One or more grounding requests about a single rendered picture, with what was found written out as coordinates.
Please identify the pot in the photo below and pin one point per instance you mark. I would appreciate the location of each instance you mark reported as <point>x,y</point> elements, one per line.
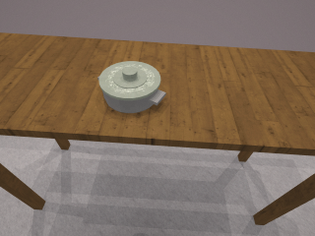
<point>134,106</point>

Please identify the knob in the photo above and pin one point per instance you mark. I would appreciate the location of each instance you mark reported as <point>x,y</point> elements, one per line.
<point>129,72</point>

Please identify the lid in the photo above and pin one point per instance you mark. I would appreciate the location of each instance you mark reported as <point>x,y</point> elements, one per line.
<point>112,82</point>

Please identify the table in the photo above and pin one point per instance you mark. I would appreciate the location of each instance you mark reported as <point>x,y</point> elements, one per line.
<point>216,97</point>

